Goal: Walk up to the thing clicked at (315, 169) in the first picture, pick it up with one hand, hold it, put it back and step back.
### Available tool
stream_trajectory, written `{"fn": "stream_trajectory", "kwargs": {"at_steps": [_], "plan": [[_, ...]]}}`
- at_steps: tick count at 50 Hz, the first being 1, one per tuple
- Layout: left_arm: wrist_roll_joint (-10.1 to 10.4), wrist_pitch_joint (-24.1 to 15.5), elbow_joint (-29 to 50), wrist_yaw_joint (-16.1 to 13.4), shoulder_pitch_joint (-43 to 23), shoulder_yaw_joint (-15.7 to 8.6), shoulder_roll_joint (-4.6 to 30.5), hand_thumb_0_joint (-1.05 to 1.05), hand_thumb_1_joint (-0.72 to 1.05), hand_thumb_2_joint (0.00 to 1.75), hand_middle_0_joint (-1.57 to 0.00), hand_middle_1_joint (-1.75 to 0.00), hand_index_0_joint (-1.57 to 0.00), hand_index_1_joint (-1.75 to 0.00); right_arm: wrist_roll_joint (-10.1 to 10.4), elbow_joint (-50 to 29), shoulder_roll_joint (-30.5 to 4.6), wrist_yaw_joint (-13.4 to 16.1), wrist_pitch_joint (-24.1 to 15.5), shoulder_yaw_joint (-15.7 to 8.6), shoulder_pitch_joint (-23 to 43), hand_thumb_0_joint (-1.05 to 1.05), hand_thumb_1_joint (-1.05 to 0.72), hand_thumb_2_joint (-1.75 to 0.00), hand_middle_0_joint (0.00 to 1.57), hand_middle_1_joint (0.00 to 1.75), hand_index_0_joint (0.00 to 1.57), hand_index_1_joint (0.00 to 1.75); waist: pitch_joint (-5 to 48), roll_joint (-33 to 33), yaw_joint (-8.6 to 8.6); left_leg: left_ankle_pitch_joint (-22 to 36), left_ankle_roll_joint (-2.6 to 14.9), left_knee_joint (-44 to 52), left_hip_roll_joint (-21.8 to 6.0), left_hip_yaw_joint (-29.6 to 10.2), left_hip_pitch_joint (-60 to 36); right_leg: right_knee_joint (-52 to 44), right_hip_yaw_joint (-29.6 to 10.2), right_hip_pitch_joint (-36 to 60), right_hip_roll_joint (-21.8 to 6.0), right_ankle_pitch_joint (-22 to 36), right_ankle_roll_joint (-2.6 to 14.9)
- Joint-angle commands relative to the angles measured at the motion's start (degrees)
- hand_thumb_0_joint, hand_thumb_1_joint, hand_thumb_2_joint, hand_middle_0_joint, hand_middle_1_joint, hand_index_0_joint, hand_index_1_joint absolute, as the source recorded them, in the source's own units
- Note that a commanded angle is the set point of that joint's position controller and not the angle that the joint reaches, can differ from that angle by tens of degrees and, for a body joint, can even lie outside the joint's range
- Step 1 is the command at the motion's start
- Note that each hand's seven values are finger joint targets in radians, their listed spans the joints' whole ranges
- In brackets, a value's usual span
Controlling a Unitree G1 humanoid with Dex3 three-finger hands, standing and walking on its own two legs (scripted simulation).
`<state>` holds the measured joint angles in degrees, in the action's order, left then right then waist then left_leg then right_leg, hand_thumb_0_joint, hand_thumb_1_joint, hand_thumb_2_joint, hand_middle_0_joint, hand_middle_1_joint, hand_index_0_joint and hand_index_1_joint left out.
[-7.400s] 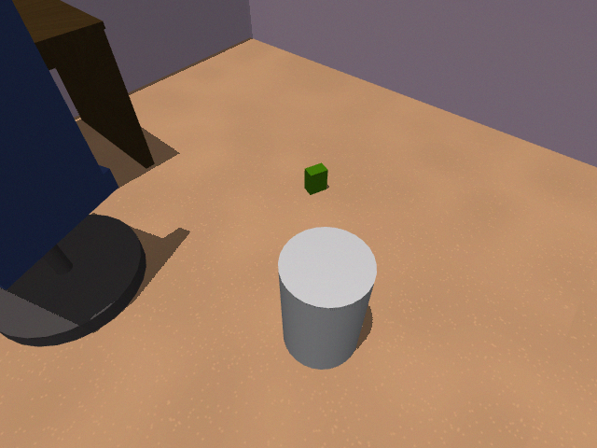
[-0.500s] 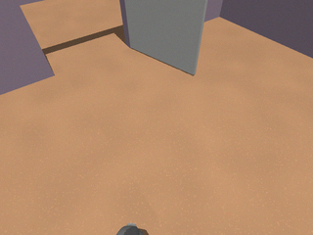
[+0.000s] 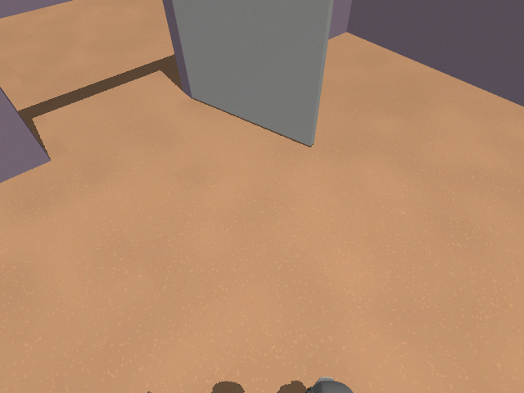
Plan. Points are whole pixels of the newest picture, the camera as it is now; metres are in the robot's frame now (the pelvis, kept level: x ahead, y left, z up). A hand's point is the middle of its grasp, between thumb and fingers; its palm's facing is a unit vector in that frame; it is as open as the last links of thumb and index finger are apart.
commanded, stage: walk up
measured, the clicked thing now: out of the picture -0.09 +1.36 -0.70
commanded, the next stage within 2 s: none
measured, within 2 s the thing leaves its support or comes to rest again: neither
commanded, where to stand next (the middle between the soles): +0.54 +0.04 m, yaw +1 degrees
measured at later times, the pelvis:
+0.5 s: pelvis +0.20 +0.03 -0.02, yaw +6 degrees
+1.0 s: pelvis +0.42 -0.01 +0.00, yaw +29 degrees
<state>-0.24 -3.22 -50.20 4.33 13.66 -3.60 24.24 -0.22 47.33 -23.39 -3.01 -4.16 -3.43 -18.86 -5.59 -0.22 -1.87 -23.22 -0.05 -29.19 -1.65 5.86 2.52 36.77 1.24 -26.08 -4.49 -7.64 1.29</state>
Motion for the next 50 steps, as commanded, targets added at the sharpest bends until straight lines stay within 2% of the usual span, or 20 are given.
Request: {"fn": "stream_trajectory", "kwargs": {"at_steps": [1,2,3,4,5,8,10,14,20,21,23,24,25,26,27,31,38,45,48,50], "plan": [[-0.5,-1.9,1.3,-1.0,7.4,-4.2,11.0,0.0,0.9,0.9,-0.2,-0.3,-0.2,-0.3,0.2,-6.1,-12.9,0.7,-0.6,-3.6,4.5,0.0,-0.9,-0.9,0.2,0.3,0.2,0.3,5.1,2.0,6.17,15.7,8.9,-3.2,-8.8,-4.8,16.8,-3.9,3.3,23.1,3.2,0.4,1.11],[-0.8,-2.5,0.6,-1.6,11.7,-5.2,13.3,0.0,0.9,0.9,-0.2,-0.3,-0.2,-0.3,0.1,-6.1,-10.3,0.6,-0.5,-2.8,1.4,0.0,-0.9,-0.9,0.2,0.3,0.2,0.3,8.7,-6.1,8.11,17.2,7.21,-17.8,-5.3,-2.3,19.3,-7.8,0.3,30.3,2.1,-6.2,2.47],[-1.1,-3.2,1.0,-2.5,15.8,-6.6,18.2,0.0,0.9,0.9,-0.2,-0.3,-0.2,-0.3,0.4,-6.8,-6.4,0.5,-0.5,-1.5,-2.6,0.0,-0.9,-0.9,0.2,0.3,0.2,0.3,11.7,-19.1,8.76,-0.7,4.14,-33.9,1.7,-0.7,27.5,-14.9,-22.5,34.7,-12.5,-12.7,6.35],[0.0,-3.4,1.8,-2.5,14.6,-6.2,19.7,0.0,0.9,0.9,-0.2,-0.3,-0.2,-0.3,0.6,-5.8,-10.5,0.9,-0.1,-2.2,-3.0,0.0,-0.9,-0.9,0.2,0.3,0.2,0.3,10.0,-14.6,7.85,-8.2,2.57,-40.1,4.0,-4.7,34.6,-20.7,-39.1,36.6,-20.4,-10.5,12.04],[0.6,-3.1,2.6,-2.8,11.6,-6.1,20.0,0.0,0.9,0.9,-0.2,-0.3,-0.2,-0.3,0.2,-4.7,-13.6,1.6,0.1,-2.7,-1.5,0.0,-0.9,-0.9,0.2,0.3,0.2,0.3,8.9,-12.9,7.52,-8.2,2.47,-43.0,1.0,-7.6,36.2,-21.0,-42.9,33.9,-22.5,-9.2,16.39],[1.0,-3.2,3.6,-3.6,6.5,-4.2,14.6,0.0,0.9,0.9,-0.2,-0.3,-0.2,-0.3,1.5,-2.6,-11.5,1.3,0.5,-2.8,-0.1,0.0,-0.9,-0.9,0.2,0.3,0.2,0.3,2.6,-6.7,4.07,-0.2,2.75,-39.3,-1.0,-12.5,30.0,-19.5,-19.7,20.4,-13.1,5.5,10.41],[0.6,-3.4,4.1,-3.5,4.3,-3.7,13.3,0.0,0.9,0.9,-0.2,-0.3,-0.2,-0.3,0.9,-2.0,-10.6,0.5,1.2,-2.7,-2.0,0.0,-0.9,-0.9,0.2,0.3,0.2,0.3,2.1,-8.6,2.09,3.5,2.29,-33.9,-1.2,-10.5,26.0,-20.0,-11.8,15.6,-9.2,6.3,9.65],[-0.1,-3.8,6.1,-3.3,3.9,-3.8,13.7,0.0,0.9,0.9,-0.2,-0.3,-0.2,-0.3,0.0,-2.5,-10.1,-0.6,1.8,-3.4,0.1,0.0,-0.9,-0.9,0.2,0.3,0.2,0.3,1.7,-7.3,2.38,6.8,-0.33,-21.9,-1.8,-7.9,26.9,-21.9,-6.7,15.2,-9.2,-1.0,11.49],[-0.4,-3.4,6.1,-2.9,5.4,-4.1,15.4,0.0,0.9,0.9,-0.2,-0.3,-0.2,-0.3,-0.8,-4.1,-9.8,-1.7,0.5,-3.8,6.9,0.0,-0.9,-0.9,0.2,0.3,0.2,0.3,2.2,-7.5,4.26,11.8,0.88,-6.5,-3.0,-4.0,18.5,-18.7,-6.0,12.7,-10.8,-8.6,10.19],[-2.1,-2.4,10.2,-1.8,-8.1,-5.1,16.6,0.0,0.9,0.9,-0.2,-0.3,-0.2,-0.3,0.0,-2.6,-10.1,-2.1,2.7,-4.0,-2.1,0.0,-0.9,-0.9,0.2,0.3,0.2,0.3,7.6,-15.7,-0.88,14.3,2.01,-9.2,-4.2,-1.9,15.2,-13.2,2.2,15.7,-12.7,-8.2,6.91],[-2.5,-0.8,11.5,-1.8,-9.3,-3.9,13.0,0.0,0.9,0.9,-0.2,-0.3,-0.2,-0.3,-0.1,1.5,-13.6,-1.0,3.8,-6.0,-14.4,0.0,-0.9,-0.9,0.2,0.3,0.2,0.3,12.8,-1.9,-6.44,7.2,3.99,-5.2,0.5,-3.3,-3.4,9.3,7.0,5.4,-5.5,-8.5,4.31],[-2.2,0.2,11.2,-1.4,-3.9,-2.5,8.3,0.0,0.9,0.9,-0.2,-0.3,-0.2,-0.3,-0.5,0.9,-17.0,0.2,3.4,-6.8,-14.1,0.0,-0.9,-0.9,0.2,0.3,0.2,0.3,8.7,12.1,-5.82,-5.3,7.59,4.9,-3.5,-19.6,-9.2,26.3,8.1,-9.1,1.8,-21.8,1.6],[-1.6,0.9,11.7,-1.6,0.7,-1.1,5.6,0.0,0.9,0.9,-0.2,-0.3,-0.2,-0.3,-1.2,-1.9,-20.6,1.0,2.5,-6.9,-9.6,0.0,-0.9,-0.9,0.2,0.3,0.2,0.3,5.5,19.3,-1.7,-13.7,12.14,14.3,-15.2,-46.9,-9.5,34.5,3.4,-21.8,6.3,-27.1,-0.57],[-1.6,0.9,11.8,-1.7,-1.0,-1.8,10.9,0.0,0.9,0.9,-0.2,-0.3,-0.2,-0.3,-0.1,-3.0,-21.1,1.1,2.3,-6.5,-7.8,0.0,-0.9,-0.9,0.2,0.3,0.2,0.3,3.4,14.0,-1.29,-18.7,17.55,20.4,-18.9,-59.1,-3.9,34.9,-4.6,-19.9,4.7,-28.3,-0.13],[-1.7,0.4,11.8,-1.6,-3.5,-1.7,12.3,0.0,0.9,0.9,-0.2,-0.3,-0.2,-0.3,0.0,-3.0,-21.8,1.4,2.3,-6.4,-5.4,0.0,-0.9,-0.9,0.2,0.3,0.2,0.3,-0.3,13.1,0.2,-21.8,19.3,23.5,-19.6,-61.2,2.3,34.9,-7.2,-18.4,2.9,-26.6,0.03],[-1.1,1.7,7.8,-1.0,-1.7,-2.9,14.0,0.0,0.9,0.9,-0.2,-0.3,-0.2,-0.3,0.6,-3.9,-16.6,2.2,1.2,-3.7,-0.8,0.0,-0.9,-0.9,0.2,0.3,0.2,0.3,0.9,7.6,3.67,-6.8,10.89,18.4,-8.8,-35.9,10.9,24.4,-7.4,-6.6,0.4,-13.0,-0.5],[-2.1,3.9,11.2,0.5,-8.8,-4.1,11.2,0.0,0.9,0.9,-0.2,-0.3,-0.2,-0.3,0.1,-3.4,-16.6,3.2,0.3,-4.4,-6.7,0.0,-0.9,-0.9,0.2,0.3,0.2,0.3,3.0,7.0,1.83,-2.1,10.26,17.9,-4.5,-32.1,7.6,16.3,-5.5,-7.3,2.8,-3.8,-2.79],[-1.4,2.7,13.5,0.8,-15.9,-4.5,10.2,0.0,0.9,0.9,-0.2,-0.3,-0.2,-0.3,-0.7,-4.0,-17.0,4.2,0.3,-4.6,-7.4,0.0,-0.9,-0.9,0.2,0.3,0.2,0.3,0.5,10.8,0.38,13.0,11.46,11.5,-6.2,-34.1,5.4,3.8,-7.8,-5.6,2.4,-9.3,-2.29],[-0.9,2.0,11.6,-0.1,-9.6,-5.1,10.4,0.0,0.9,0.9,-0.2,-0.3,-0.2,-0.3,-1.1,-5.3,-16.2,4.7,0.7,-4.0,-3.1,0.0,-0.9,-0.9,0.2,0.3,0.2,0.3,3.6,11.0,4.68,27.3,8.63,2.9,-3.6,-32.1,11.6,-5.6,-7.4,9.8,3.0,-11.3,-0.23],[-1.5,1.6,8.2,-1.3,2.4,-6.8,14.6,0.0,0.9,0.9,-0.2,-0.3,-0.2,-0.3,-0.3,-6.1,-12.0,5.2,1.0,-2.3,-1.2,0.0,-0.9,-0.9,0.2,0.3,0.2,0.3,10.5,1.6,11.89,22.9,4.3,-14.7,2.1,-25.3,21.3,-14.3,-10.6,30.6,-1.6,-4.4,2.53]]}}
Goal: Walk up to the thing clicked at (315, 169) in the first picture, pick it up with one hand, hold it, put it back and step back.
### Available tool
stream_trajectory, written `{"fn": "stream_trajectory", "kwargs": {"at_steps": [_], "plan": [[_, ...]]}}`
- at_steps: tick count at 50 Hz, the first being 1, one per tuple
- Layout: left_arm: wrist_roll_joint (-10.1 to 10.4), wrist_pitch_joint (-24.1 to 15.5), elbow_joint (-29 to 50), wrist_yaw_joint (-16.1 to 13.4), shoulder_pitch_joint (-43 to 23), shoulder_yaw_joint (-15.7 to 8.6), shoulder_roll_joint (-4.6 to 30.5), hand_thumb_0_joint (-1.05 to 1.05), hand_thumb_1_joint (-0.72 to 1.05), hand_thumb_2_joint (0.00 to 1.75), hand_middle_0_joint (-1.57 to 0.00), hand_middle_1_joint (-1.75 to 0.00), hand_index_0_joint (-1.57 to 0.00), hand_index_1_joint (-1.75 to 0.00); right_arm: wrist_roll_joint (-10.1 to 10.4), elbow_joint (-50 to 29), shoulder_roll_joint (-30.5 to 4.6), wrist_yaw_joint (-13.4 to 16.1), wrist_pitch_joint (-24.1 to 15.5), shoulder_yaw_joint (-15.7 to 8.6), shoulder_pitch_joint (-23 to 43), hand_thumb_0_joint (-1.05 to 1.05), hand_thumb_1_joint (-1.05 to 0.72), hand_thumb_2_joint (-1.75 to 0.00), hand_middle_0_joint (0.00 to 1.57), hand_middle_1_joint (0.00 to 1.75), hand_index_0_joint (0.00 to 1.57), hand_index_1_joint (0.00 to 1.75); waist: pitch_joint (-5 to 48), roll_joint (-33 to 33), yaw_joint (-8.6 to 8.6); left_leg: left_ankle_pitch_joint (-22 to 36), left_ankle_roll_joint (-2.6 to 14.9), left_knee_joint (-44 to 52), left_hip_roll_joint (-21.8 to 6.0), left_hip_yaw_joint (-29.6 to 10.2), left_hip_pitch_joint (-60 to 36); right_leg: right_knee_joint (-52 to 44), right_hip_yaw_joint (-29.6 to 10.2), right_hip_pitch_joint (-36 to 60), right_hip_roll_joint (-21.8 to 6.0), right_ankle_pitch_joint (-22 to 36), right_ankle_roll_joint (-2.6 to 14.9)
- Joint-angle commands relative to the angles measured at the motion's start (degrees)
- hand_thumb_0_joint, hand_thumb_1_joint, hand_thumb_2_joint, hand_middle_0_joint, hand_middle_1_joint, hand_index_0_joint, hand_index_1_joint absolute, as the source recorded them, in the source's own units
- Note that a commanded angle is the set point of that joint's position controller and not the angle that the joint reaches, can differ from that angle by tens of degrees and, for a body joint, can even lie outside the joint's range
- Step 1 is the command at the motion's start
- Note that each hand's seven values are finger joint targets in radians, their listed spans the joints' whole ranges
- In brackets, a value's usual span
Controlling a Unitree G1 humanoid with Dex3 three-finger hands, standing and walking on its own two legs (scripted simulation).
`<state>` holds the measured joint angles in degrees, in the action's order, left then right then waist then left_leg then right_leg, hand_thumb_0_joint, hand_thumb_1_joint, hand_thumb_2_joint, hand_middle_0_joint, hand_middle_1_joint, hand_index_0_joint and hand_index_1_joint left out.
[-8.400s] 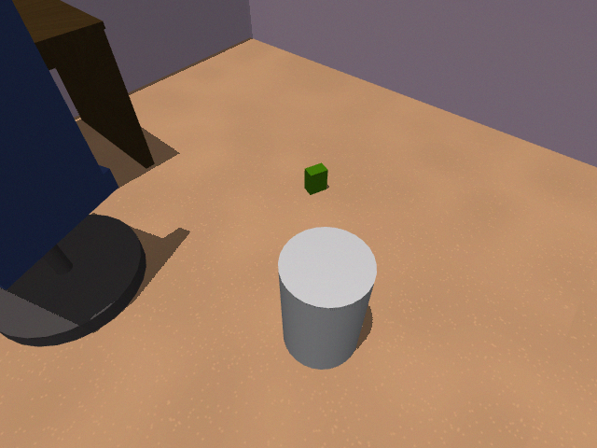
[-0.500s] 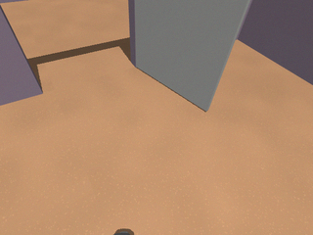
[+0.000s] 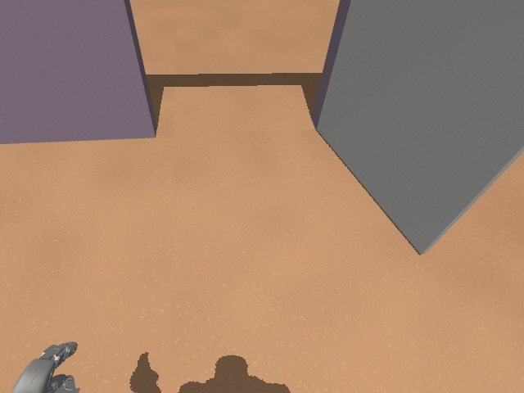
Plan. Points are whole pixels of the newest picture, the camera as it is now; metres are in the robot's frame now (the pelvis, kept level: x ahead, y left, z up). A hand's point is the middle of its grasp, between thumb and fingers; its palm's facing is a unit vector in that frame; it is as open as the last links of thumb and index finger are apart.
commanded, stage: walk up
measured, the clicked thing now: out of the picture +0.23 +1.44 -0.70
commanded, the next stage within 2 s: none
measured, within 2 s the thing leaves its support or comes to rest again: neither
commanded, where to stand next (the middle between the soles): +0.14 -0.02 m, yaw +77 degrees
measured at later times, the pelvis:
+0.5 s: pelvis +0.14 -0.09 -0.02, yaw +24 degrees
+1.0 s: pelvis +0.12 -0.13 -0.01, yaw +48 degrees
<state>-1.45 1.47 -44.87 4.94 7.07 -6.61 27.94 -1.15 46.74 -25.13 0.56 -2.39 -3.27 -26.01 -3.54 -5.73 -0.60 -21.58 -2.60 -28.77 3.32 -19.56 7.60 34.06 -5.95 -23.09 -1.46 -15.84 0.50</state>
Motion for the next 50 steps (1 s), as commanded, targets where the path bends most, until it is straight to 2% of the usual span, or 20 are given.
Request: {"fn": "stream_trajectory", "kwargs": {"at_steps": [1,3,6,9,16,22,24,25,26,27,30,34,36,37,38,39,40,41,44,50], "plan": [[-0.8,-3.2,1.9,-2.6,13.4,-4.7,15.1,0.0,0.9,0.9,-0.2,-0.3,-0.2,-0.3,0.7,-5.9,-4.8,1.7,-0.7,-0.9,2.8,0.0,-0.9,-0.9,0.2,0.3,0.2,0.3,13.6,-9.5,10.99,-6.9,5.54,-28.2,2.5,8.0,27.8,-12.5,-14.9,38.5,-16.7,-1.1,4.26],[-0.8,-2.6,4.5,-2.2,2.3,-3.7,15.5,0.0,0.9,0.9,-0.2,-0.3,-0.2,-0.3,0.7,-4.5,-10.1,3.1,0.2,-2.3,-1.1,0.0,-0.9,-0.9,0.2,0.3,0.2,0.3,10.6,-12.6,4.53,-9.7,4.51,-37.5,-2.4,15.5,31.8,-20.9,-28.8,28.6,-26.9,-11.5,8.21],[-0.1,-2.9,4.4,-2.3,0.7,-1.0,8.7,0.0,0.9,0.9,-0.2,-0.3,-0.2,-0.3,1.0,-2.1,-12.2,1.0,0.4,-2.8,2.8,0.0,-0.9,-0.9,0.2,0.3,0.2,0.3,1.8,-6.3,2.21,-2.5,4.47,-35.7,-5.0,15.5,24.5,-15.4,-10.0,17.8,-15.0,14.5,6.9],[1.0,-3.3,3.2,-3.6,3.6,0.0,6.4,0.0,0.9,0.9,-0.2,-0.3,-0.2,-0.3,0.6,-3.0,-6.8,-1.0,1.5,-1.2,3.7,0.0,-0.9,-0.9,0.2,0.3,0.2,0.3,2.8,-6.6,2.2,4.2,4.57,-31.9,-3.6,19.0,23.3,-10.0,4.2,20.8,-11.1,41.3,2.5],[0.8,-2.9,6.2,-5.2,4.5,0.3,6.7,0.0,0.9,0.9,-0.2,-0.3,-0.2,-0.3,0.0,-7.8,-6.7,-3.1,4.3,-2.2,12.1,0.0,-0.9,-0.9,0.2,0.3,0.2,0.3,-0.2,-2.6,2.82,11.7,2.84,-14.5,-5.2,22.6,20.5,-10.4,11.6,22.5,-13.6,43.4,-2.32],[1.8,-2.3,7.3,-7.3,4.9,0.3,8.7,0.0,0.9,0.9,-0.2,-0.3,-0.2,-0.3,-1.4,-9.8,-8.7,-3.6,6.5,-4.2,8.4,0.0,-0.9,-0.9,0.2,0.3,0.2,0.3,5.9,-0.1,-0.22,9.7,8.34,-9.8,-2.6,25.3,4.1,4.6,15.7,16.3,-15.2,57.0,-6.47],[2.9,-2.6,8.2,-7.7,5.1,0.1,7.9,0.0,0.9,0.9,-0.2,-0.3,-0.2,-0.3,-1.8,-10.4,-11.6,-3.1,6.8,-5.8,3.0,0.0,-0.9,-0.9,0.2,0.3,0.2,0.3,9.4,10.2,-5.75,21.9,16.94,-1.7,-5.0,19.8,-6.8,33.8,18.5,7.4,-7.9,40.9,-8.57],[3.6,-2.3,9.0,-7.4,8.0,0.6,4.9,0.0,0.9,0.9,-0.2,-0.3,-0.2,-0.3,-1.5,-12.7,-12.8,-2.2,6.5,-6.3,7.3,0.0,-0.9,-0.9,0.2,0.3,0.2,0.3,12.0,24.5,-4.39,53.8,25.07,-2.4,-15.8,1.8,-18.6,50.3,18.2,-10.7,2.0,-5.1,-11.31],[3.6,-1.5,8.9,-7.6,6.5,0.4,5.7,0.0,0.9,0.9,-0.2,-0.3,-0.2,-0.3,-1.3,-14.3,-11.3,-1.3,6.4,-6.2,8.6,0.0,-0.9,-0.9,0.2,0.3,0.2,0.3,13.3,22.5,-3.7,54.3,28.41,2.1,-21.8,-9.8,-14.3,53.0,8.7,-11.7,2.5,-23.0,-9.93],[2.9,-1.3,9.0,-7.8,4.2,0.5,7.7,0.0,0.9,0.9,-0.2,-0.3,-0.2,-0.3,-0.7,-15.2,-11.6,-0.5,6.5,-6.4,10.9,0.0,-0.9,-0.9,0.2,0.3,0.2,0.3,9.6,19.2,-3.1,46.2,27.48,5.5,-23.0,-9.6,-3.5,51.5,2.5,-8.5,-0.7,-24.4,-8.25],[2.6,-0.6,5.7,-7.4,10.2,0.4,7.3,0.0,0.9,0.9,-0.2,-0.3,-0.2,-0.3,-0.9,-17.7,-8.7,-0.7,7.0,-4.9,18.2,0.0,-0.9,-0.9,0.2,0.3,0.2,0.3,2.7,9.7,1.1,35.0,15.59,3.8,-12.7,7.0,6.9,31.9,4.3,-3.0,-2.1,-17.2,-1.57],[3.4,-1.8,3.7,-8.6,14.9,-0.3,5.4,0.0,0.9,0.9,-0.2,-0.3,-0.2,-0.3,-3.8,-19.4,-9.4,-2.9,6.7,-6.1,16.6,0.0,-0.9,-0.9,0.2,0.3,0.2,0.3,5.5,13.8,-0.29,43.5,14.13,-5.0,-7.9,6.8,8.9,9.1,9.3,4.3,0.1,-7.6,-0.69],[3.1,-2.9,2.0,-9.4,18.7,-0.2,5.1,0.0,0.9,0.9,-0.2,-0.3,-0.2,-0.3,-3.9,-19.2,-9.2,-3.5,5.9,-6.3,17.8,0.0,-0.9,-0.9,0.2,0.3,0.2,0.3,11.9,12.8,1.12,37.2,12.59,-7.7,-4.5,4.1,12.7,-0.6,11.7,15.8,2.5,6.1,-0.35],[2.2,-3.1,1.6,-9.5,21.4,-0.8,7.3,0.0,0.9,0.9,-0.2,-0.3,-0.2,-0.3,-3.3,-20.2,-8.1,-3.5,5.7,-5.9,19.3,0.0,-0.9,-0.9,0.2,0.3,0.2,0.3,12.8,10.4,3.68,28.4,10.51,-11.0,-2.5,4.1,19.9,-3.3,8.6,22.3,-0.2,10.9,1.27],[0.8,-3.3,2.7,-9.7,20.4,-1.8,11.3,0.0,0.9,0.9,-0.2,-0.3,-0.2,-0.3,-3.1,-20.9,-5.5,-3.5,5.7,-5.0,18.5,0.0,-0.9,-0.9,0.2,0.3,0.2,0.3,12.5,-1.3,4.49,9.8,7.48,-21.1,3.4,8.4,28.6,-9.3,-3.7,25.1,-11.2,11.1,5.04],[-0.2,-3.4,5.1,-9.9,14.6,-2.9,15.5,0.0,0.9,0.9,-0.2,-0.3,-0.2,-0.3,-3.7,-19.8,-4.7,-3.2,6.2,-4.7,13.6,0.0,-0.9,-0.9,0.2,0.3,0.2,0.3,11.2,-7.3,1.73,-11.4,3.52,-32.0,4.4,11.5,30.6,-14.0,-17.5,16.5,-29.4,7.1,9.32],[0.0,-3.1,7.4,-9.8,7.1,-3.1,17.6,0.0,0.9,0.9,-0.2,-0.3,-0.2,-0.3,-4.0,-18.0,-10.3,-3.3,7.5,-7.0,12.6,0.0,-0.9,-0.9,0.2,0.3,0.2,0.3,8.2,-4.8,0.61,-10.0,2.79,-41.1,0.0,10.2,27.8,-17.8,-23.2,6.7,-35.4,-1.4,16.3],[0.1,-3.3,8.3,-9.9,3.0,-3.5,17.9,0.0,0.9,0.9,-0.2,-0.3,-0.2,-0.3,-4.2,-16.8,-12.8,-3.8,7.9,-8.1,11.7,0.0,-0.9,-0.9,0.2,0.3,0.2,0.3,4.8,-4.9,-0.81,-7.1,2.36,-44.4,-3.7,10.0,27.6,-17.5,-21.9,3.8,-35.7,-5.1,18.11],[0.1,-4.2,5.7,-10.1,5.3,-2.6,12.8,0.0,0.9,0.9,-0.2,-0.3,-0.2,-0.3,-2.9,-14.6,-10.7,-5.8,6.8,-7.6,11.9,0.0,-0.9,-0.9,0.2,0.3,0.2,0.3,2.0,-2.8,-1.07,0.3,0.57,-44.9,-2.7,12.1,27.3,-11.4,0.2,4.9,-21.4,6.2,10.17],[-0.1,-4.9,4.5,-9.6,13.4,-3.8,17.1,0.0,0.9,0.9,-0.2,-0.3,-0.2,-0.3,-1.8,-14.4,-9.4,-6.6,6.5,-6.9,15.3,0.0,-0.9,-0.9,0.2,0.3,0.2,0.3,5.4,-6.7,4.24,-3.5,-0.52,-31.1,-6.1,14.8,30.0,-7.5,5.4,20.4,-22.5,16.2,11.2]]}}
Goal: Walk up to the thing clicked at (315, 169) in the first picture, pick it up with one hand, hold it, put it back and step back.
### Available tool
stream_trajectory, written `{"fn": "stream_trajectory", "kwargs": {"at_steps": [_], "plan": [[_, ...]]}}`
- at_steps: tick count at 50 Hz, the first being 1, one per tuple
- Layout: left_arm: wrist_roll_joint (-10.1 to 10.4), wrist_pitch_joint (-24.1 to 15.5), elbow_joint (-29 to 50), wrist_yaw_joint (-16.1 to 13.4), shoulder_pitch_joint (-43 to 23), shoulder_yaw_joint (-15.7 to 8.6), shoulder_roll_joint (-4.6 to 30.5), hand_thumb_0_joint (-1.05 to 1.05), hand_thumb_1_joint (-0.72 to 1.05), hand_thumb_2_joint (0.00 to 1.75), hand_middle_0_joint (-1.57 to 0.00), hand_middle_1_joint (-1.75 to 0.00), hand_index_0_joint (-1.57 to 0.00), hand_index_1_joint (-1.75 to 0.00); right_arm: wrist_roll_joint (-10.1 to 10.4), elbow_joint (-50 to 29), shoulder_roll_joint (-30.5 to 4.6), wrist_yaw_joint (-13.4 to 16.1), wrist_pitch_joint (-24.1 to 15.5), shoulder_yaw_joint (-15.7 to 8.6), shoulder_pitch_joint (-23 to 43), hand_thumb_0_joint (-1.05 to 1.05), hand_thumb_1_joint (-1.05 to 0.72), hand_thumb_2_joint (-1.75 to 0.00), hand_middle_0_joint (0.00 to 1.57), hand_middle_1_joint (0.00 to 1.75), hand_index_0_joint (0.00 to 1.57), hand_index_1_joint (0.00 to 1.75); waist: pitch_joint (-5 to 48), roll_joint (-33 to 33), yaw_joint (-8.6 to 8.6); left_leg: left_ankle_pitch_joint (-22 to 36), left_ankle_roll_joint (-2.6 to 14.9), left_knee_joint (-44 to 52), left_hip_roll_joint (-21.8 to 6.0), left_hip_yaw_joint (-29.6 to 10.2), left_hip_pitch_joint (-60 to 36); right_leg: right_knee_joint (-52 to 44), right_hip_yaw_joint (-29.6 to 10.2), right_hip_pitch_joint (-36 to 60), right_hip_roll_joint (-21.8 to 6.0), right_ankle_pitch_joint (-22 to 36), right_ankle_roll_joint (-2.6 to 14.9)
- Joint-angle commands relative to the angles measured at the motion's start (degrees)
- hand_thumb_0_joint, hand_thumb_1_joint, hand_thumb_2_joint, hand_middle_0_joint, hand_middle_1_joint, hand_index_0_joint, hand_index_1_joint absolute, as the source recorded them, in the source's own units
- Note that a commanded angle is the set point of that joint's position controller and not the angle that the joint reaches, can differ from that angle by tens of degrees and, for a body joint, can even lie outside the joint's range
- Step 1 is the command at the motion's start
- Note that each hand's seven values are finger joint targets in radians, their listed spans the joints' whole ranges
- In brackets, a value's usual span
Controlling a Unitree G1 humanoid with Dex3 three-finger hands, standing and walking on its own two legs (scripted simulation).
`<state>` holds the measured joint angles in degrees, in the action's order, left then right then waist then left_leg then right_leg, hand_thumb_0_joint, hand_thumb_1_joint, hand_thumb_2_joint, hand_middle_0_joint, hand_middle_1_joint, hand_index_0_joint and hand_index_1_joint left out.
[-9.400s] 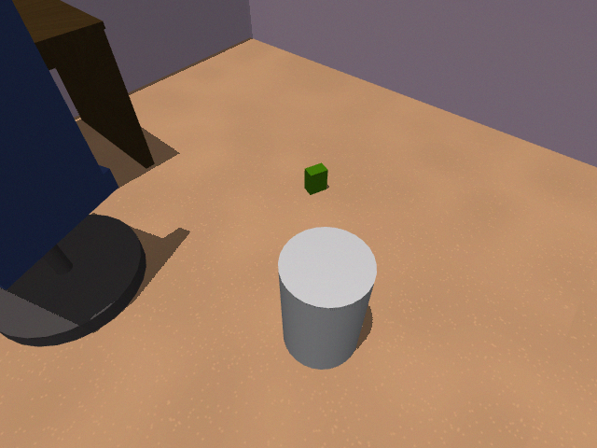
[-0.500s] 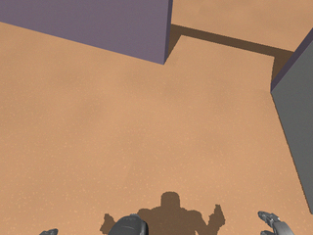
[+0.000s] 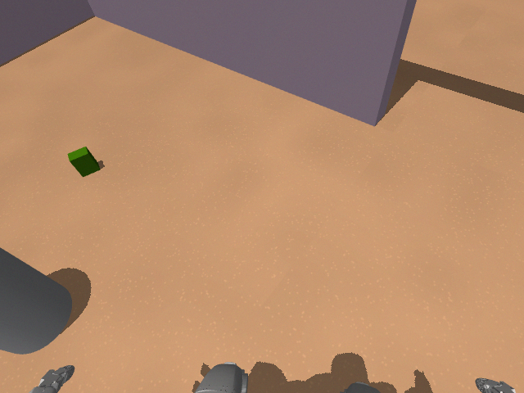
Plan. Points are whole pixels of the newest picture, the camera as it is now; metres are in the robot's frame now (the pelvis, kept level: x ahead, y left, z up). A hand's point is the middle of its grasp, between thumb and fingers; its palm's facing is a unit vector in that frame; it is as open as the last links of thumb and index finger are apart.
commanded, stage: walk up
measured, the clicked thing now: (84, 162) +1.23 +0.98 -0.69
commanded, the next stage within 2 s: none
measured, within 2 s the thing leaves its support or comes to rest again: neither
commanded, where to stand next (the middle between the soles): +0.10 +0.07 m, yaw +29 degrees
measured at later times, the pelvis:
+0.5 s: pelvis -0.01 +0.10 +0.00, yaw +18 degrees
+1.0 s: pelvis -0.01 +0.07 -0.01, yaw +26 degrees
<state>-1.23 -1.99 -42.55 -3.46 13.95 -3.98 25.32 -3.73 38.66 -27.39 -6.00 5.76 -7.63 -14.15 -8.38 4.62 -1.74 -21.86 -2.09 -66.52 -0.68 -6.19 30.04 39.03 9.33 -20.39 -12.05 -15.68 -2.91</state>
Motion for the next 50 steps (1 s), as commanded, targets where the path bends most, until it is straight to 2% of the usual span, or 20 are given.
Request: {"fn": "stream_trajectory", "kwargs": {"at_steps": [1,4,7,8,9,10,14,18,25,28,31,33,34,35,38,44,46,47,48,50], "plan": [[-0.7,-1.6,2.8,-1.2,4.9,-6.9,21.4,0.0,0.9,0.9,-0.2,-0.3,-0.2,-0.3,1.0,-6.5,-7.5,-0.3,-1.6,-2.5,3.7,0.0,-0.9,-0.9,0.2,0.3,0.2,0.3,10.5,-18.6,4.91,-4.6,-0.77,10.4,-3.7,1.2,4.1,-12.8,-9.5,15.6,-13.5,13.0,15.06],[-1.1,-1.5,3.6,0.2,0.3,-6.6,21.1,0.0,0.9,0.9,-0.2,-0.3,-0.2,-0.3,2.1,-2.7,-7.3,-0.1,-2.7,-2.9,1.0,0.0,-0.9,-0.9,0.2,0.3,0.2,0.3,11.4,-18.8,3.18,-7.6,0.22,21.8,-1.8,5.8,-7.7,-10.5,-3.4,7.4,-11.1,2.0,13.32],[-1.4,0.1,3.0,1.2,-1.7,-5.0,17.1,0.0,0.9,0.9,-0.2,-0.3,-0.2,-0.3,2.2,4.8,-10.8,1.5,-3.2,-4.4,-12.5,0.0,-0.9,-0.9,0.2,0.3,0.2,0.3,14.5,-6.4,-3.83,-2.8,2.38,31.3,3.4,9.8,-26.9,8.3,1.9,-7.8,-6.1,-18.0,7.99],[-0.5,0.8,3.2,1.7,-0.7,-3.2,11.7,0.0,0.9,0.9,-0.2,-0.3,-0.2,-0.3,1.7,5.0,-15.2,2.4,-3.2,-5.2,-14.2,0.0,-0.9,-0.9,0.2,0.3,0.2,0.3,9.3,8.6,-5.69,-11.9,6.81,40.9,-1.7,-5.9,-27.5,22.8,4.0,-20.2,-0.2,-21.3,4.67],[0.5,0.6,6.1,1.6,-5.2,-2.3,10.9,0.0,0.9,0.9,-0.2,-0.3,-0.2,-0.3,1.6,2.3,-21.5,2.9,-3.8,-5.4,-10.3,0.0,-0.9,-0.9,0.2,0.3,0.2,0.3,6.4,19.8,-5.44,-22.4,13.61,53.2,-12.7,-35.2,-16.3,29.6,-1.2,-27.1,6.8,-23.1,2.06],[-0.1,0.1,5.7,0.9,-10.9,-3.2,16.1,0.0,0.9,0.9,-0.2,-0.3,-0.2,-0.3,2.0,2.2,-23.7,3.0,-3.7,-5.3,-5.4,0.0,-0.9,-0.9,0.2,0.3,0.2,0.3,1.1,13.5,-5.7,-33.5,18.52,58.7,-17.0,-42.8,-5.2,30.5,-8.2,-22.8,4.2,-20.4,3.16],[1.1,-0.2,-3.0,2.4,4.0,-3.4,14.4,0.0,0.9,0.9,-0.2,-0.3,-0.2,-0.3,2.8,1.6,-13.5,5.5,-5.5,-1.2,2.2,0.0,-0.9,-0.9,0.2,0.3,0.2,0.3,2.4,6.8,3.35,-8.9,13.03,43.5,-6.4,-19.2,-9.9,25.9,-9.5,-17.4,3.3,-7.2,3.48],[-0.3,0.9,-1.9,3.4,1.1,-3.2,12.4,0.0,0.9,0.9,-0.2,-0.3,-0.2,-0.3,3.1,3.2,-12.8,6.9,-7.7,-0.5,-2.2,0.0,-0.9,-0.9,0.2,0.3,0.2,0.3,5.1,4.9,2.0,-1.2,13.99,42.6,-8.1,-23.0,-12.7,19.2,-9.9,-13.2,5.6,-8.2,3.53],[-0.6,1.5,1.4,3.4,-1.4,-2.9,10.1,0.0,0.9,0.9,-0.2,-0.3,-0.2,-0.3,3.1,2.4,-12.2,9.5,-9.1,0.0,-7.0,0.0,-0.9,-0.9,0.2,0.3,0.2,0.3,9.2,1.9,1.25,38.3,16.67,31.8,-10.8,-25.7,-18.5,14.8,-11.3,-11.1,8.5,-11.3,4.94],[-0.5,1.3,2.0,3.4,-1.6,-2.8,9.3,0.0,0.9,0.9,-0.2,-0.3,-0.2,-0.3,3.4,2.0,-12.4,10.1,-9.2,0.0,-7.5,0.0,-0.9,-0.9,0.2,0.3,0.2,0.3,11.9,2.5,1.18,44.3,16.31,28.1,-9.8,-26.8,-21.1,11.4,-11.8,-9.7,9.4,-11.7,5.65],[-0.5,-0.1,0.7,3.2,3.8,-3.2,9.4,0.0,0.9,0.9,-0.2,-0.3,-0.2,-0.3,4.3,0.5,-10.1,10.0,-8.8,1.2,-3.2,0.0,-0.9,-0.9,0.2,0.3,0.2,0.3,15.5,-0.6,4.86,34.2,10.2,19.7,-2.6,-16.5,-13.3,-6.6,-13.5,7.2,8.1,3.9,8.18],[-0.4,-0.7,0.8,3.1,5.2,-4.5,15.6,0.0,0.9,0.9,-0.2,-0.3,-0.2,-0.3,4.7,-0.3,-6.0,10.0,-8.7,2.8,-2.5,0.0,-0.9,-0.9,0.2,0.3,0.2,0.3,13.9,-13.4,5.65,0.8,3.46,7.3,9.0,-2.0,5.8,-12.7,-35.9,20.0,-8.3,16.4,16.26],[-0.1,-0.6,1.2,3.5,1.6,-4.6,16.7,0.0,0.9,0.9,-0.2,-0.3,-0.2,-0.3,3.7,0.5,-8.0,10.6,-8.5,2.2,-2.4,0.0,-0.9,-0.9,0.2,0.3,0.2,0.3,12.6,-15.8,4.49,-15.6,2.83,2.3,4.3,1.2,7.5,-13.7,-40.8,17.0,-16.2,17.7,22.55],[0.2,-0.3,1.2,3.6,-0.1,-4.6,16.2,0.0,0.9,0.9,-0.2,-0.3,-0.2,-0.3,3.4,1.6,-9.7,10.4,-8.8,1.9,-2.0,0.0,-0.9,-0.9,0.2,0.3,0.2,0.3,9.4,-14.9,3.98,-16.0,2.47,2.5,2.3,0.9,5.5,-15.2,-41.2,12.1,-16.7,16.4,23.21],[-0.7,-0.2,-0.1,3.2,0.7,-3.2,12.9,0.0,0.9,0.9,-0.2,-0.3,-0.2,-0.3,3.6,3.5,-8.4,8.2,-9.2,1.7,0.4,0.0,-0.9,-0.9,0.2,0.3,0.2,0.3,3.5,-11.7,4.34,-9.4,3.75,11.1,3.1,4.1,1.3,-10.8,-23.0,7.4,-4.8,16.5,16.21],[0.4,1.0,0.5,4.3,-3.2,-2.1,11.9,0.0,0.9,0.9,-0.2,-0.3,-0.2,-0.3,3.7,7.5,-4.8,7.3,-10.0,1.8,-4.7,0.0,-0.9,-0.9,0.2,0.3,0.2,0.3,9.8,-15.6,1.42,7.4,3.52,34.4,5.3,9.9,-18.0,-3.8,-14.1,3.0,-0.4,9.6,12.31],[0.7,1.7,0.6,4.4,-2.3,-0.2,7.3,0.0,0.9,0.9,-0.2,-0.3,-0.2,-0.3,2.9,7.9,-6.9,7.9,-10.5,1.1,-4.8,0.0,-0.9,-0.9,0.2,0.3,0.2,0.3,10.2,-8.7,0.65,5.9,5.84,37.7,0.8,-1.1,-27.0,3.1,-13.3,-7.5,1.3,1.0,8.71],[1.3,2.0,0.7,4.4,-1.2,0.5,4.3,0.0,0.9,0.9,-0.2,-0.3,-0.2,-0.3,2.1,6.5,-10.4,8.1,-10.9,0.8,-2.0,0.0,-0.9,-0.9,0.2,0.3,0.2,0.3,10.1,1.6,2.05,2.7,10.45,43.0,-11.5,-21.3,-25.6,9.6,-10.3,-12.9,7.0,-8.5,4.79],[1.2,2.7,-1.1,3.6,-2.1,-1.2,9.1,0.0,0.9,0.9,-0.2,-0.3,-0.2,-0.3,2.8,6.4,-14.7,8.0,-10.6,0.1,-0.9,0.0,-0.9,-0.9,0.2,0.3,0.2,0.3,8.3,1.3,0.68,-0.2,17.62,46.0,-18.8,-28.0,-14.8,14.3,-10.5,-7.3,7.4,-21.5,4.14],[0.9,2.5,-2.7,3.6,-1.7,-2.0,10.8,0.0,0.9,0.9,-0.2,-0.3,-0.2,-0.3,2.5,6.7,-12.8,8.1,-10.4,0.7,2.9,0.0,-0.9,-0.9,0.2,0.3,0.2,0.3,4.8,-0.8,2.33,0.7,17.68,45.6,-16.5,-24.0,-9.0,15.2,-12.6,-3.3,6.1,-20.1,4.31]]}}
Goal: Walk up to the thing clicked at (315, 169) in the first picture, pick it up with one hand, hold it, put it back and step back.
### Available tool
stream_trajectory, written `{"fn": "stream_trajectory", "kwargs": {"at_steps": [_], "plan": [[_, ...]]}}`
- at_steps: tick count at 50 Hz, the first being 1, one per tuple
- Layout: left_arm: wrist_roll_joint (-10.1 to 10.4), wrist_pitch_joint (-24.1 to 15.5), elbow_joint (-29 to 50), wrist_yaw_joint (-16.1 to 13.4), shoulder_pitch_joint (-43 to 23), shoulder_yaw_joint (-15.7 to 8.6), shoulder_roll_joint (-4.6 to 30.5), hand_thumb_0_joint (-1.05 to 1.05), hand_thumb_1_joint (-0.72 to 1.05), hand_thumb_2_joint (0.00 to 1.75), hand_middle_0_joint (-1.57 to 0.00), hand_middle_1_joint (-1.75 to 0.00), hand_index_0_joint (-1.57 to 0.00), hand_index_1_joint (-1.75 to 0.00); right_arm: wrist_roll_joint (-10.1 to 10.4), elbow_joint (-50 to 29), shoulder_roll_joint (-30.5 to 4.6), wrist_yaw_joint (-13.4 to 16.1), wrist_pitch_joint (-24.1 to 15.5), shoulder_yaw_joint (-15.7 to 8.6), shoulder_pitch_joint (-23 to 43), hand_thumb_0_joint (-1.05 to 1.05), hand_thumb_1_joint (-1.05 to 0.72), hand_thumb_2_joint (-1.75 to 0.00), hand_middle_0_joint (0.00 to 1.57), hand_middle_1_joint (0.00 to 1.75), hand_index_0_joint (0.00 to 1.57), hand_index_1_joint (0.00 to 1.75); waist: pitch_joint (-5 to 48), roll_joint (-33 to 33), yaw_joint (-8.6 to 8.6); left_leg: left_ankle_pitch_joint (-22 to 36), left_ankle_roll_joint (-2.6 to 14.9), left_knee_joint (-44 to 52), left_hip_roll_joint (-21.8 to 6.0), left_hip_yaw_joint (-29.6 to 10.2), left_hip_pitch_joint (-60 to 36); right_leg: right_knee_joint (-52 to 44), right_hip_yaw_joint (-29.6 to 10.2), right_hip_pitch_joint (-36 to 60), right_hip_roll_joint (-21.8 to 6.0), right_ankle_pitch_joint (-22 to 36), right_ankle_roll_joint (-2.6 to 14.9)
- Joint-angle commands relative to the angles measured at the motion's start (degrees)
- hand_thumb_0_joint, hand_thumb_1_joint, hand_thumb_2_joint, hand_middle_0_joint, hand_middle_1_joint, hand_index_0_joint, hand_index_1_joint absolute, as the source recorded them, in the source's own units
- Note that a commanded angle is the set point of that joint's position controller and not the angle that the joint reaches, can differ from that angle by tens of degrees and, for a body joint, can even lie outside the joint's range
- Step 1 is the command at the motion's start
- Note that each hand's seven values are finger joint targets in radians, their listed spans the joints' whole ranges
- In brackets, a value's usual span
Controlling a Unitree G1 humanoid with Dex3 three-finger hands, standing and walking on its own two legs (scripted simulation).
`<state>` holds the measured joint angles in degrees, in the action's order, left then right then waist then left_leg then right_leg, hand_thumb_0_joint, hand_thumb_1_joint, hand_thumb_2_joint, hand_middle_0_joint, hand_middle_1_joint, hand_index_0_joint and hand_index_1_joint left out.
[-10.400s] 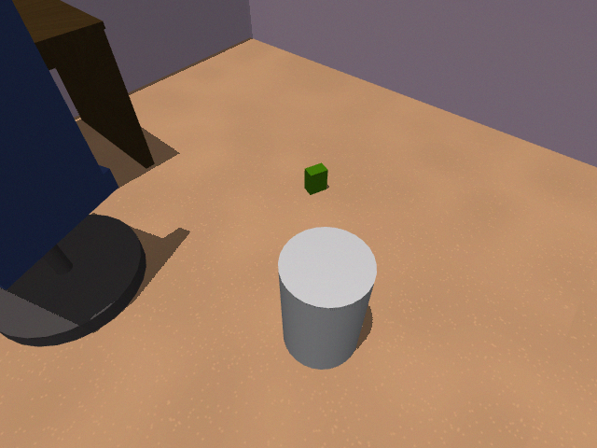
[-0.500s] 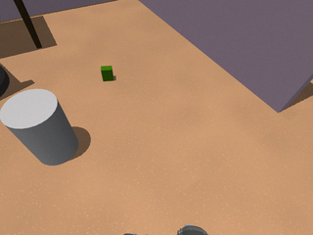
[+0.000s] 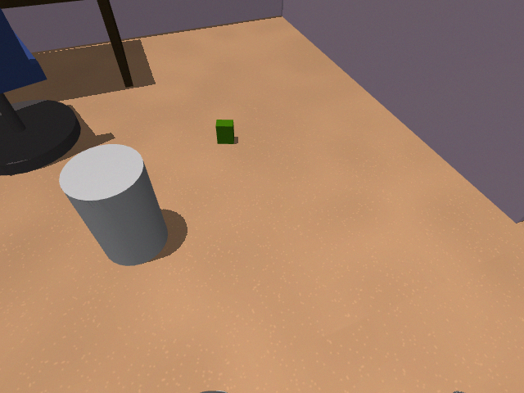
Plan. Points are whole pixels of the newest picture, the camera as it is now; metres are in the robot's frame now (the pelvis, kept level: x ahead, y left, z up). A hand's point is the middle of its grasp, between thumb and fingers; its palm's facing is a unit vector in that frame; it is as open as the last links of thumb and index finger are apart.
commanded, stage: walk up
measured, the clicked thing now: (225, 132) +1.52 +0.27 -0.68
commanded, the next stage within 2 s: stand in 1.18 s
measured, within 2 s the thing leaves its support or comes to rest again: neither
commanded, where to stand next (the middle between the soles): +0.10 -0.05 m, yaw +3 degrees
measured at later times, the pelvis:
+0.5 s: pelvis +0.00 -0.01 +0.02, yaw +4 degrees
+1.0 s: pelvis +0.03 -0.02 +0.03, yaw +6 degrees
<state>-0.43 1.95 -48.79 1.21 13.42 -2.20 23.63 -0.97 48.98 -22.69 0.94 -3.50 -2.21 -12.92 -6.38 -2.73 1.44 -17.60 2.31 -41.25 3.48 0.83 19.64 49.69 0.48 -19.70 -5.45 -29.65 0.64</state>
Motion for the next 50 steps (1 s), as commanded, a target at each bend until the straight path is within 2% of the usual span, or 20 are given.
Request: {"fn": "stream_trajectory", "kwargs": {"at_steps": [1,2,3,5,6,7,8,9,10,11,13,14,16,17,18,25,36,41,47,50], "plan": [[0.2,-1.7,2.8,-0.9,0.4,-3.6,11.4,0.0,0.9,0.9,-0.2,-0.3,-0.2,-0.3,-0.1,-3.9,-15.9,1.2,-1.2,-3.9,3.0,0.0,-0.9,-0.9,0.2,0.3,0.2,0.3,3.8,7.3,-0.06,1.9,11.13,18.3,-18.0,-26.4,-1.5,1.6,-3.5,-4.4,-0.6,-3.4,1.1],[0.5,-1.9,1.6,-0.8,2.0,-3.5,10.9,0.0,0.9,0.9,-0.2,-0.3,-0.2,-0.3,0.1,-3.4,-15.0,1.3,-1.4,-3.3,3.3,0.0,-0.9,-0.9,0.2,0.3,0.2,0.3,4.2,8.1,0.57,6.2,9.33,17.0,-16.5,-23.2,-0.9,-1.0,-2.8,-2.9,-0.4,-0.4,1.05],[0.4,-2.1,1.0,-0.7,3.0,-3.5,10.9,0.0,0.9,0.9,-0.2,-0.3,-0.2,-0.3,0.4,-3.0,-15.3,1.1,-1.4,-3.3,3.8,0.0,-0.9,-0.9,0.2,0.3,0.2,0.3,5.1,9.6,0.62,6.3,8.11,16.2,-14.9,-20.9,-0.1,-4.1,-1.3,-0.7,0.3,2.1,1.23],[0.2,-2.6,-1.1,-0.8,4.5,-3.3,9.5,0.0,0.9,0.9,-0.2,-0.3,-0.2,-0.3,0.5,-2.2,-14.7,0.6,-0.5,-2.9,6.1,0.0,-0.9,-0.9,0.2,0.3,0.2,0.3,6.2,11.0,1.68,-0.1,5.49,14.2,-11.8,-16.6,4.1,-15.0,1.7,7.9,2.3,8.1,1.42],[-0.2,-2.9,-1.4,-0.9,3.7,-3.4,9.9,0.0,0.9,0.9,-0.2,-0.3,-0.2,-0.3,0.6,-2.1,-13.2,0.4,0.2,-2.5,6.0,0.0,-0.9,-0.9,0.2,0.3,0.2,0.3,6.2,9.3,1.26,-3.1,3.59,13.1,-9.8,-14.7,5.6,-19.2,0.9,10.3,2.8,9.7,1.48],[-0.7,-3.2,-1.2,-1.1,3.6,-3.5,11.3,0.0,0.9,0.9,-0.2,-0.3,-0.2,-0.3,0.9,-2.2,-11.8,0.2,0.6,-1.9,5.6,0.0,-0.9,-0.9,0.2,0.3,0.2,0.3,6.5,6.6,1.36,-6.4,2.04,11.2,-8.0,-12.8,6.6,-21.8,-3.7,10.5,0.0,8.6,2.44],[-1.2,-3.6,-0.7,-1.1,1.6,-3.7,13.2,0.0,0.9,0.9,-0.2,-0.3,-0.2,-0.3,0.9,-1.8,-10.8,0.0,1.0,-1.8,4.7,0.0,-0.9,-0.9,0.2,0.3,0.2,0.3,4.3,3.0,0.19,-11.5,0.47,9.2,-4.9,-11.1,8.1,-26.5,-11.0,7.6,-4.1,1.4,4.32],[-1.2,-3.5,-0.7,-1.0,-0.3,-3.8,15.0,0.0,0.9,0.9,-0.2,-0.3,-0.2,-0.3,0.7,-0.4,-11.1,-0.2,1.4,-2.3,4.2,0.0,-0.9,-0.9,0.2,0.3,0.2,0.3,3.3,0.3,-0.16,-14.6,-0.25,5.3,-2.1,-8.1,5.2,-31.4,-17.2,1.6,-9.0,-12.2,7.03],[-1.4,-3.3,0.1,-0.8,-4.5,-3.7,15.4,0.0,0.9,0.9,-0.2,-0.3,-0.2,-0.3,0.6,1.5,-11.7,-0.3,1.5,-2.7,2.6,0.0,-0.9,-0.9,0.2,0.3,0.2,0.3,2.4,-2.4,-1.73,-11.9,-0.9,-1.3,-1.2,-4.7,-1.6,-33.6,-19.1,-4.9,-12.1,-17.6,8.84],[-1.3,-3.2,0.5,-0.8,-6.8,-3.3,14.2,0.0,0.9,0.9,-0.2,-0.3,-0.2,-0.3,0.3,2.5,-12.3,-0.4,1.5,-3.2,1.1,0.0,-0.9,-0.9,0.2,0.3,0.2,0.3,0.8,-1.4,-2.85,-9.7,-1.04,-1.5,-2.1,-4.8,-5.1,-33.2,-17.0,-9.3,-11.6,-17.1,8.28],[-1.0,-3.4,0.2,-0.9,-8.6,-2.6,12.6,0.0,0.9,0.9,-0.2,-0.3,-0.2,-0.3,0.8,4.0,-10.8,-0.8,1.1,-2.8,-0.7,0.0,-0.9,-0.9,0.2,0.3,0.2,0.3,1.4,-1.2,-3.78,-2.0,-0.07,6.6,-2.5,-5.6,-7.3,-29.9,-8.9,-7.1,-6.8,-8.9,5.24],[-0.7,-3.4,-0.6,-0.8,-8.0,-2.4,11.7,0.0,0.9,0.9,-0.2,-0.3,-0.2,-0.3,0.7,4.0,-10.8,-0.8,0.9,-2.8,0.2,0.0,-0.9,-0.9,0.2,0.3,0.2,0.3,1.5,-0.1,-2.94,-1.2,0.55,11.2,-4.0,-9.0,-6.1,-27.4,-6.4,-5.3,-4.4,-5.5,3.79],[-0.4,-3.2,-2.2,-0.5,-6.1,-2.1,11.2,0.0,0.9,0.9,-0.2,-0.3,-0.2,-0.3,0.3,3.0,-11.7,-0.7,0.6,-2.6,3.8,0.0,-0.9,-0.9,0.2,0.3,0.2,0.3,1.9,-0.1,-1.19,-11.7,2.4,16.6,-7.3,-17.8,-0.8,-24.2,-4.2,-1.4,-1.1,-3.2,2.02],[-0.4,-3.1,-2.7,-0.2,-5.7,-2.2,11.2,0.0,0.9,0.9,-0.2,-0.3,-0.2,-0.3,0.1,3.2,-12.2,-0.7,0.6,-2.4,4.0,0.0,-0.9,-0.9,0.2,0.3,0.2,0.3,1.5,-0.5,-0.77,-17.0,2.38,18.2,-7.5,-18.7,1.7,-24.1,-4.4,0.3,-0.8,-3.9,1.67],[-0.3,-3.1,-3.3,-0.2,-4.8,-2.2,10.7,0.0,0.9,0.9,-0.2,-0.3,-0.2,-0.3,0.1,3.4,-12.3,-0.7,0.6,-2.1,4.7,0.0,-0.9,-0.9,0.2,0.3,0.2,0.3,0.9,-0.1,-0.24,-17.6,2.01,18.4,-7.2,-17.8,3.4,-25.2,-4.5,2.4,-1.0,-4.0,1.75],[0.5,-3.9,-6.3,-1.0,-4.8,-1.4,10.1,0.0,0.9,0.9,-0.2,-0.3,-0.2,-0.3,0.5,6.3,-11.6,-0.7,0.2,-1.0,6.4,0.0,-0.9,-0.9,0.2,0.3,0.2,0.3,6.6,6.9,0.17,3.7,0.68,18.1,-7.8,-15.8,-1.3,-26.0,-2.0,10.1,-0.9,10.8,1.92],[0.6,-3.9,-9.4,-1.3,-8.7,-0.9,10.2,0.0,0.9,0.9,-0.2,-0.3,-0.2,-0.3,1.2,9.6,-10.0,0.0,0.4,-0.7,7.5,0.0,-0.9,-0.9,0.2,0.3,0.2,0.3,10.8,3.5,-0.73,24.9,-0.03,16.6,-7.8,-12.5,-7.5,-28.0,-0.2,15.7,-2.9,24.0,1.29],[0.4,-3.7,-10.2,-1.3,-10.5,-0.7,9.7,0.0,0.9,0.9,-0.2,-0.3,-0.2,-0.3,1.1,10.4,-10.0,-0.1,0.9,-0.6,9.2,0.0,-0.9,-0.9,0.2,0.3,0.2,0.3,9.6,2.2,-1.06,21.7,-0.07,18.0,-7.6,-12.4,-7.5,-29.5,0.2,15.4,-3.1,21.7,0.82],[0.2,-3.7,-11.2,-1.4,-10.9,-1.1,9.8,0.0,0.9,0.9,-0.2,-0.3,-0.2,-0.3,0.9,11.1,-9.7,-0.3,1.3,-0.4,11.0,0.0,-0.9,-0.9,0.2,0.3,0.2,0.3,9.2,1.8,-0.82,22.8,-0.4,17.9,-7.2,-11.9,-8.4,-31.0,0.5,15.7,-3.4,21.4,0.73],[0.0,-3.6,-11.3,-1.4,-12.2,-1.3,9.8,0.0,0.9,0.9,-0.2,-0.3,-0.2,-0.3,0.7,11.6,-9.9,-0.3,1.5,-0.4,11.1,0.0,-0.9,-0.9,0.2,0.3,0.2,0.3,7.3,2.4,-1.18,18.7,-0.78,19.7,-6.9,-12.0,-7.0,-32.1,0.4,14.9,-3.5,16.5,0.75]]}}
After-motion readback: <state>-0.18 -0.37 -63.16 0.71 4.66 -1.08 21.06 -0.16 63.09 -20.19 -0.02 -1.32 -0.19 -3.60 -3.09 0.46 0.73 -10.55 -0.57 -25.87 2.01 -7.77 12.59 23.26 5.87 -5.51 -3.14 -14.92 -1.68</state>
